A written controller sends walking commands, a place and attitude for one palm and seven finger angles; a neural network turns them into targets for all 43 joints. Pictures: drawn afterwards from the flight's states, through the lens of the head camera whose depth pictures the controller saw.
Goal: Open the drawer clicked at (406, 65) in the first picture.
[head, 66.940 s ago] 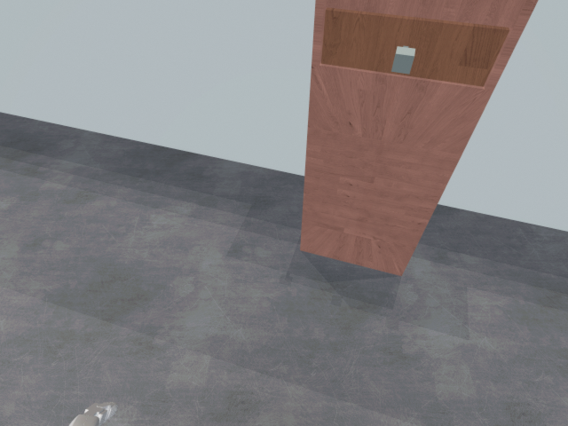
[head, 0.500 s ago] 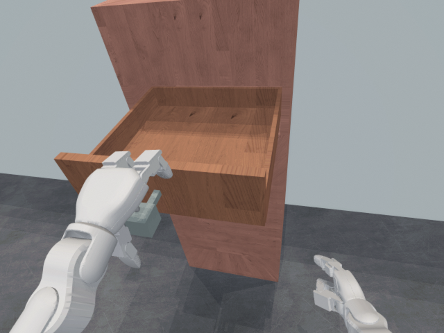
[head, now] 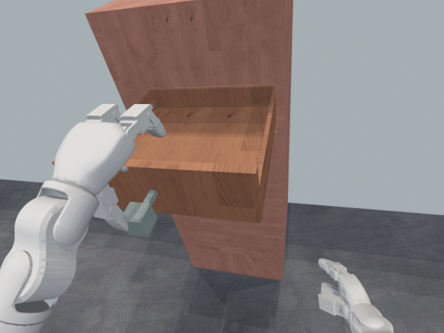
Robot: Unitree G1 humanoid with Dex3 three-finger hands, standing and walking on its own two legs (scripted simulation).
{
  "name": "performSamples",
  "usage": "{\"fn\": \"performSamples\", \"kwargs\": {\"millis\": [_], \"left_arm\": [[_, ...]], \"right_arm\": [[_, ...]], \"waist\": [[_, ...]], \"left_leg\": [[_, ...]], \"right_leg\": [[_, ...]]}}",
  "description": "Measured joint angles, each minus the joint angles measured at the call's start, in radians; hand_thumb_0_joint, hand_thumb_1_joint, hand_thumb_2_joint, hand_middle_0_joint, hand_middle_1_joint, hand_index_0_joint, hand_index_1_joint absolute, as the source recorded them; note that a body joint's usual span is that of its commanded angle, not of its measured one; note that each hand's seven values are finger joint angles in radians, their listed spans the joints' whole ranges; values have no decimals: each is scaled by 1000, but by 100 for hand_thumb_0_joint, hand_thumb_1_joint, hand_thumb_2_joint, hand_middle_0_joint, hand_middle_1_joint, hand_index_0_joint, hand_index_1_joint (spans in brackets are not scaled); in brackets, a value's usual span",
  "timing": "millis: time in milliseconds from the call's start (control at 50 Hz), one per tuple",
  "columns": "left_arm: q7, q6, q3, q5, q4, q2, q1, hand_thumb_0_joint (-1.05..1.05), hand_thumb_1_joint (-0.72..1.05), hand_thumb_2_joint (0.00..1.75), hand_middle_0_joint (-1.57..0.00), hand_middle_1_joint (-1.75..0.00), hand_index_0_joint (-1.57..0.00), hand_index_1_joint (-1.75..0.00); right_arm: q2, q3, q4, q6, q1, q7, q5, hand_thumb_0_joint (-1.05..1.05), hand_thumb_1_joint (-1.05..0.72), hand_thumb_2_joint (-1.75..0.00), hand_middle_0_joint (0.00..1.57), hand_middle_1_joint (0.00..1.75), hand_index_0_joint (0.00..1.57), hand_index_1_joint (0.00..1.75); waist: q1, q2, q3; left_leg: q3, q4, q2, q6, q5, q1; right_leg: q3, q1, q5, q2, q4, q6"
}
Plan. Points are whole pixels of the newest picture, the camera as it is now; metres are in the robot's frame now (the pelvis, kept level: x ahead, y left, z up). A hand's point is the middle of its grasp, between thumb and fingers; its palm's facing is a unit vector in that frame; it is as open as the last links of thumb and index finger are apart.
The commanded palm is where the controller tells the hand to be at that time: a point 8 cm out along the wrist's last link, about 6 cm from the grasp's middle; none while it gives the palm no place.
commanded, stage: lift the hand off the handle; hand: left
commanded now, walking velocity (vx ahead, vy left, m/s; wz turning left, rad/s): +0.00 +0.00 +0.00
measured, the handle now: (144, 209) +0.28 +0.18 +0.13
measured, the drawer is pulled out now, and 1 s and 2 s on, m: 0.29 0.29 0.29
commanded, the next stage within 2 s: draw the hand back to the body in 0.28 s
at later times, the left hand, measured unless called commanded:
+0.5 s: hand (105, 153) +0.26 +0.18 +0.27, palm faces +0.33 -0.11 -0.94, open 13.8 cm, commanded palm +0.20 +0.20 +0.34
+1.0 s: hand (54, 162) +0.23 +0.24 +0.28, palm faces +0.35 -0.04 -0.94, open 13.8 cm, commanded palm +0.17 +0.24 +0.33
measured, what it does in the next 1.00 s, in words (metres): stands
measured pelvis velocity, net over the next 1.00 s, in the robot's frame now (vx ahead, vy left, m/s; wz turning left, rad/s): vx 0.00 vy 0.02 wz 0.01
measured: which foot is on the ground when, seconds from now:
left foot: down 0.00-1.00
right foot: down 0.00-1.00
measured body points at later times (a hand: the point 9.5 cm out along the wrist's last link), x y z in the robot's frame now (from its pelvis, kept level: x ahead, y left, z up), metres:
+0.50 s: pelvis +0.00 +0.01 +0.00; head -0.02 -0.05 +0.44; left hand +0.24 +0.19 +0.32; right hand +0.26 -0.17 -0.08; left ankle +0.05 +0.13 -0.74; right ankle -0.01 -0.10 -0.74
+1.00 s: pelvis +0.00 +0.02 +0.00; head -0.02 -0.04 +0.44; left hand +0.21 +0.24 +0.33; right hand +0.27 -0.15 -0.07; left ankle +0.05 +0.13 -0.74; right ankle -0.01 -0.10 -0.74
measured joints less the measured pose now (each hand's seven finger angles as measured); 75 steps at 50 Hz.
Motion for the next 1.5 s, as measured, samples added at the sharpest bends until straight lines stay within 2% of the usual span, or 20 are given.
{"fn": "performSamples", "kwargs": {"millis": [180,340,440,540,640,700,760,840,920,1000,1020,1040,1080,1100,1140,1200,1280,1380,1500], "left_arm": [[-23,25,87,-60,25,34,-79,0,-50,30,-32,-120,-32,-120],[-34,38,55,-63,6,4,-95,-1,-50,30,-32,-120,-32,-120],[-28,34,47,-56,-21,26,-75,-1,-50,30,-32,-120,-32,-120],[-20,37,113,-70,-54,70,-31,0,-50,30,-32,-120,-33,-120],[-25,59,170,-96,-65,69,13,-1,-50,30,-32,-120,-32,-120],[-32,67,164,-104,-87,51,38,-1,-50,30,-32,-120,-32,-120],[-31,60,130,-89,-115,36,52,-1,-50,30,-32,-120,-32,-120],[-18,32,119,-75,-140,67,61,-1,-50,30,-32,-120,-33,-120],[-12,23,179,-82,-122,125,64,0,-50,30,-33,-120,-33,-120],[-27,38,249,-115,-88,137,78,0,-50,30,-32,-120,-32,-120],[-10,14,281,-253,-81,101,77,-1,-50,30,-32,-120,-32,-120],[30,-39,315,-399,-77,48,88,-1,-49,31,-32,-119,-33,-120],[112,-146,357,-601,-104,-56,151,-1,-48,31,-32,-118,-32,-119],[141,-187,367,-672,-131,-102,185,-1,-47,32,-32,-118,-32,-118],[186,-257,372,-761,-182,-168,230,-1,-43,33,-32,-116,-32,-116],[242,-336,406,-815,-214,-194,230,-1,-37,36,-32,-111,-32,-111],[301,-392,484,-838,-175,-198,176,-1,-26,41,-31,-104,-30,-104],[321,-408,525,-853,-115,-206,182,-1,-10,48,-28,-94,-28,-94],[303,-415,525,-857,-143,-184,311,-1,10,56,-27,-80,-27,-81]], "right_arm": [[-6,4,-11,-2,-7,7,11,2,-91,-90,20,30,20,29],[-6,8,-21,0,-18,10,11,2,-91,-90,20,30,20,29],[4,11,-23,9,-24,15,5,2,-91,-90,20,30,20,29],[6,14,-24,26,-23,20,7,2,-91,-90,20,30,20,29],[-1,18,-31,31,-16,17,15,2,-91,-90,20,30,20,29],[-4,19,-35,26,-15,10,18,2,-91,-90,20,30,20,29],[-2,19,-36,19,-17,2,12,2,-91,-90,20,30,20,29],[7,23,-33,14,-28,-5,4,2,-91,-90,20,30,20,29],[14,28,-32,20,-32,-3,5,2,-91,-90,20,30,20,29],[9,31,-40,20,-27,-2,15,2,-91,-90,20,30,20,29],[9,24,-47,4,-17,-10,13,2,-91,-90,20,30,20,29],[15,20,-49,-27,-6,-23,7,2,-91,-90,20,30,20,29],[38,24,-44,-87,10,-45,-3,2,-91,-90,20,30,20,29],[51,26,-41,-111,20,-55,-8,2,-91,-90,20,30,20,29],[74,27,-29,-152,51,-73,-18,1,-91,-90,20,30,20,30],[88,20,5,-197,104,-95,-34,1,-90,-90,20,30,20,30],[71,-4,52,-223,158,-107,-40,1,-90,-90,20,30,20,30],[40,-33,81,-231,180,-105,-41,2,-90,-90,20,30,20,30],[37,-53,68,-231,171,-101,-38,2,-90,-90,20,30,20,30]], "waist": [[4,-6,-6],[5,-19,3],[5,-25,5],[8,-20,-4],[16,-17,-3],[21,-20,5],[25,-25,11],[26,-29,11],[24,-26,1],[22,-18,-4],[19,-13,5],[13,-11,16],[-9,-26,35],[-20,-41,43],[-33,-79,55],[-38,-125,61],[-44,-133,60],[-59,-113,56],[-73,-98,42]], "left_leg": [[-3,14,-2,1,-4,-21],[-4,29,-7,6,-10,-40],[2,37,-8,10,-17,-46],[9,44,-9,15,-26,-47],[5,48,-14,20,-26,-54],[1,52,-17,22,-25,-59],[-3,55,-21,24,-25,-61],[-2,60,-20,25,-28,-61],[1,59,-17,24,-28,-60],[-2,55,-17,23,-23,-63],[-8,54,-15,24,-21,-58],[-13,50,-13,24,-20,-49],[-14,39,-4,21,-17,-36],[-12,32,1,19,-16,-30],[-10,20,10,13,-15,-17],[-10,13,23,5,-22,2],[-11,5,27,2,-33,27],[5,-18,20,8,-36,52],[25,-27,19,11,-48,57]], "right_leg": [[-4,-19,-5,-2,12,2],[-6,-34,-9,-7,21,7],[1,-39,-12,-8,25,10],[7,-38,-15,-10,24,16],[3,-40,-15,-15,23,21],[-2,-42,-14,-17,24,23],[-6,-42,-15,-20,25,25],[-5,-41,-16,-20,27,25],[-2,-40,-13,-17,24,24],[-5,-41,-8,-16,18,25],[-11,-29,-4,-14,8,24],[-15,-14,3,-11,-8,23],[-15,3,16,-3,-34,19],[-13,11,22,2,-46,17],[-10,26,30,11,-67,12],[-8,52,36,23,-95,3],[-7,88,38,27,-126,0],[8,103,34,18,-138,6],[27,96,22,15,-135,8]]}}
